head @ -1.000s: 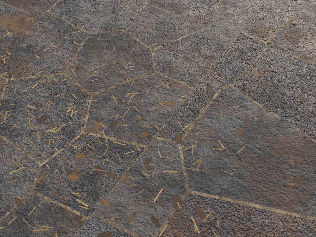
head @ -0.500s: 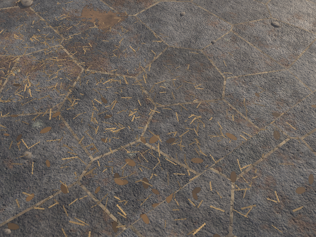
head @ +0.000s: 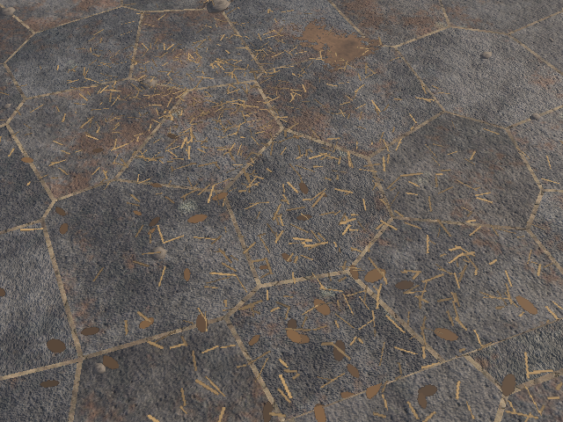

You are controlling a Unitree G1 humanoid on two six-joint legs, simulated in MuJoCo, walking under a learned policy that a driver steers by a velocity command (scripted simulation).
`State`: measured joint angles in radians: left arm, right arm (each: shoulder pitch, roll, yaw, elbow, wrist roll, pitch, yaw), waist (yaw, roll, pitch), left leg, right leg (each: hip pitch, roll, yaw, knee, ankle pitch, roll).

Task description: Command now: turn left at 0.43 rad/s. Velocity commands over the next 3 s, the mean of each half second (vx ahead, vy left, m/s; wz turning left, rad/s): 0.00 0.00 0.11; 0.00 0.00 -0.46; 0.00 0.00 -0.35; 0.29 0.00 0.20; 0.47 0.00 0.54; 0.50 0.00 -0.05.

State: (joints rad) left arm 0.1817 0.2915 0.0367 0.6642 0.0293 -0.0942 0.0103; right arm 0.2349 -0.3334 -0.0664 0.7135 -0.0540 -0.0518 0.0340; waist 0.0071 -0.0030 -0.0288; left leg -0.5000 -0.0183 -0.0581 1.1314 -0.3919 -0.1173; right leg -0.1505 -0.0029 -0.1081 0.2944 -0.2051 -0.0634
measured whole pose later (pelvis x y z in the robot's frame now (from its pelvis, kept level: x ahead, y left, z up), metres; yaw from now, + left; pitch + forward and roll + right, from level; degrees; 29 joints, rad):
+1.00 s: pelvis +0.01 -0.03 +0.00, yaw -16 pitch +2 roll +2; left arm 0.29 0.30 0.08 0.64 0.04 -0.10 -0.07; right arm 0.16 -0.33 -0.06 0.72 -0.04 -0.02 -0.03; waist 0.00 -0.01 0.02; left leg -0.42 0.02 -0.04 0.83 -0.36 -0.10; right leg -0.17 0.09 0.11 0.31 -0.16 -0.10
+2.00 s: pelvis +0.14 -0.04 -0.01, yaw -17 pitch +1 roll +1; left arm 0.52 0.22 -0.03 0.86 0.07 -0.10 0.01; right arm 0.10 -0.23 -0.05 0.74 -0.05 -0.06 0.10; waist 0.09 -0.01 0.00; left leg -0.55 0.04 0.06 0.78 -0.23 0.06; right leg 0.17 -0.04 -0.15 0.15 -0.33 0.02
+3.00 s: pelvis +0.80 -0.08 -0.09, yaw -5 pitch -3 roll -4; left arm 0.53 0.23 0.08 0.96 -0.05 -0.08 0.04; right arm 0.09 -0.24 -0.01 0.75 -0.02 -0.19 0.04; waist 0.09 0.05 0.06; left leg -0.38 0.02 -0.06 0.38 0.45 0.02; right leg -0.06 0.10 0.06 0.86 -0.32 -0.14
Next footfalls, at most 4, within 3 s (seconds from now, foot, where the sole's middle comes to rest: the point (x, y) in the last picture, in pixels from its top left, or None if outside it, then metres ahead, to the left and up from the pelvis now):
0.22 left None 0.02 0.15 -0.79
1.28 left None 0.11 0.10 -0.79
2.12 left None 0.38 0.02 -0.79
2.56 right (386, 369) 0.64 -0.21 -0.80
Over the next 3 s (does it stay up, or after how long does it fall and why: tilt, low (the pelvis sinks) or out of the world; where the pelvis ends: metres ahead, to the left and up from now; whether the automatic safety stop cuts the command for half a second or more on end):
stays up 0.80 -0.08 -0.09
